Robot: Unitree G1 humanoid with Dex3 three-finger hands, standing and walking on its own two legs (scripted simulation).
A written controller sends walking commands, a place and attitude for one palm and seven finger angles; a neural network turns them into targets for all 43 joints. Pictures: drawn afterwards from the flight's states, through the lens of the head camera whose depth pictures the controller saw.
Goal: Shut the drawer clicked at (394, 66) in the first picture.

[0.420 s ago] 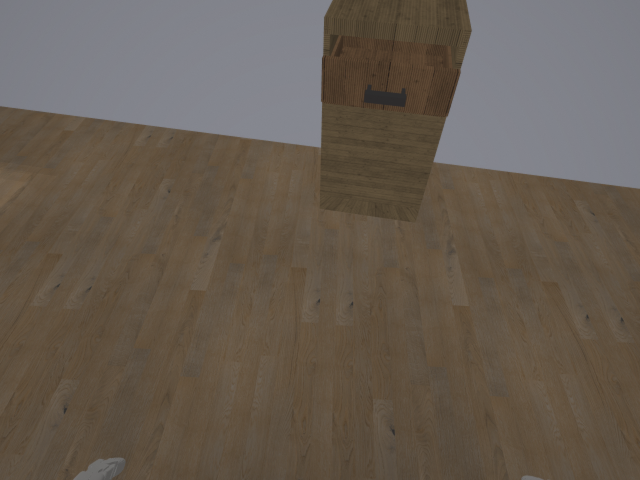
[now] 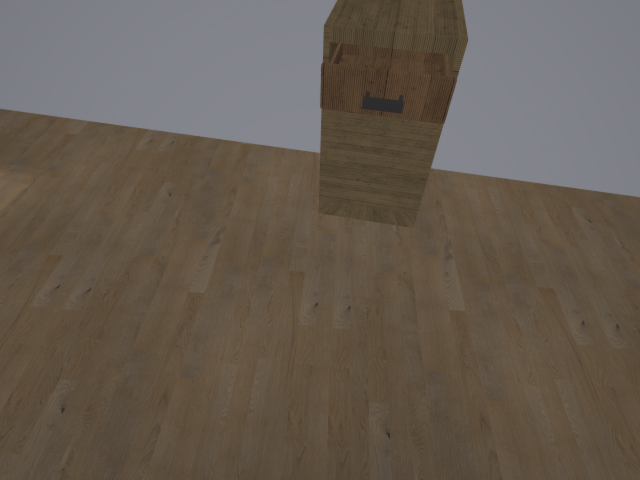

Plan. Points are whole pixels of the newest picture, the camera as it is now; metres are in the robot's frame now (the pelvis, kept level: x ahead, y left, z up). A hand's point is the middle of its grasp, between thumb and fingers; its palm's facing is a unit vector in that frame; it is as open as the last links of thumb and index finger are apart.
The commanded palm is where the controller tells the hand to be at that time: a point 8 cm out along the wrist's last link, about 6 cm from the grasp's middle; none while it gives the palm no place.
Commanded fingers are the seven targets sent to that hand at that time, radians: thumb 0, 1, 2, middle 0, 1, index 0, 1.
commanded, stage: stand and wait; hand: left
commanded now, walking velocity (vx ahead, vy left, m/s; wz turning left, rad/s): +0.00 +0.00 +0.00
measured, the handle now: (383, 100) +1.12 -0.11 -0.08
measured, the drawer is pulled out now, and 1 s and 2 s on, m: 0.16 0.16 0.16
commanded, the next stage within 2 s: look at it before walking up in 0.40 s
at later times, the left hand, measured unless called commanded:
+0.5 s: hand out of the picture +0.07 +0.24 -0.15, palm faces -0.02 -0.94 -0.34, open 7.3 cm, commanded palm none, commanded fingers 0.00 0.90 0.90 -0.20 -0.30 -0.20 -0.30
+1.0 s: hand out of the picture +0.05 +0.23 -0.15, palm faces -0.02 -0.94 -0.33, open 7.3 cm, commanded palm none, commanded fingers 0.00 0.90 0.90 -0.20 -0.30 -0.20 -0.30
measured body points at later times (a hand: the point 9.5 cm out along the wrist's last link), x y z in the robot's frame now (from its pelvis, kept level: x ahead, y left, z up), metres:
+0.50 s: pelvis -0.01 -0.01 +0.00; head -0.02 -0.01 +0.45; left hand +0.07 +0.29 -0.13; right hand +0.06 -0.31 -0.13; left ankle -0.02 +0.11 -0.74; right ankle -0.01 -0.13 -0.74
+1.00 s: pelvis -0.02 -0.01 +0.00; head -0.01 -0.01 +0.45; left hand +0.05 +0.28 -0.13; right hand +0.06 -0.31 -0.13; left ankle -0.02 +0.11 -0.74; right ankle -0.01 -0.13 -0.74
